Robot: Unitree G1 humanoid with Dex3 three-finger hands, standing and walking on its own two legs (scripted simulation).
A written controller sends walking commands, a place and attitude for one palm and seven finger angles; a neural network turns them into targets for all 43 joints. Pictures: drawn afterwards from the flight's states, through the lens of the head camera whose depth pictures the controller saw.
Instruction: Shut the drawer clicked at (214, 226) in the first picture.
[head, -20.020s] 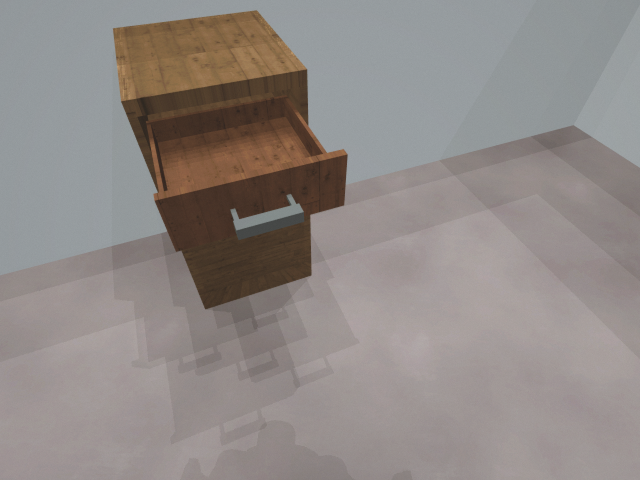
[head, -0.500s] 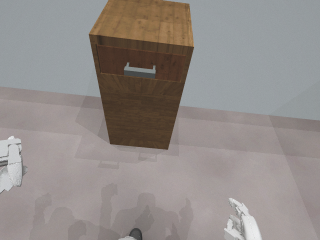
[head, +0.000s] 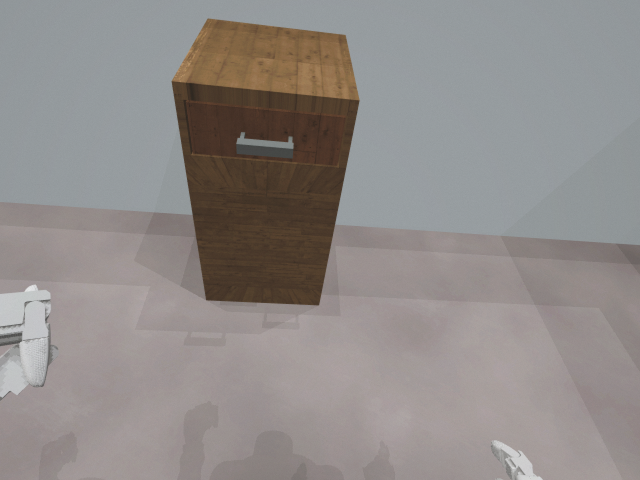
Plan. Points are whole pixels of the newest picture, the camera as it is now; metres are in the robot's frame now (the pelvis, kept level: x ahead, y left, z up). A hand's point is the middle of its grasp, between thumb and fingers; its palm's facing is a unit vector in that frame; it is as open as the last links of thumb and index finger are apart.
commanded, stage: stop stepping back and stand still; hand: left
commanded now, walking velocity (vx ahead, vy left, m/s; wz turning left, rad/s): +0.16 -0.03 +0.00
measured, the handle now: (266, 143) +0.85 +0.18 -0.04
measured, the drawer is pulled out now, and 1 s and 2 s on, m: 0.00 0.00 0.00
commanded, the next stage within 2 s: let the arm hang, fingers relaxed in 0.60 s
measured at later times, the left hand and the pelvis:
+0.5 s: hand out of the picture +0.13 +0.27 +0.17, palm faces +0.42 -0.83 -0.36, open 3.2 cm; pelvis -0.07 +0.02 +0.01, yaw +1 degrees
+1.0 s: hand out of the picture +0.01 +0.21 -0.16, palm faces +0.11 -0.96 -0.24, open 3.1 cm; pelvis -0.06 +0.01 +0.01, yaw +4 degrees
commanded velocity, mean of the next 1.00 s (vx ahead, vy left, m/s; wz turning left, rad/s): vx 0.09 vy -0.04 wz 0.00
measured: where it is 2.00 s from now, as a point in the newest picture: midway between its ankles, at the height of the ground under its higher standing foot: outside the picture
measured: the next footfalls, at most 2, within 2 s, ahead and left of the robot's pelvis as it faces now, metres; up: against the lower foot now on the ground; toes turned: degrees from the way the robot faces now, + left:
left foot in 0.40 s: -0.01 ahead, +0.14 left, +0.00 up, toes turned +7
right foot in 0.62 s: +0.00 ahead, -0.08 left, +0.00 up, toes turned -4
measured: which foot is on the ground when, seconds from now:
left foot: down 0.00-0.20, up 0.22-0.38, down 0.40-1.00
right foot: down 0.00-0.40, up 0.42-0.60, down 0.62-1.00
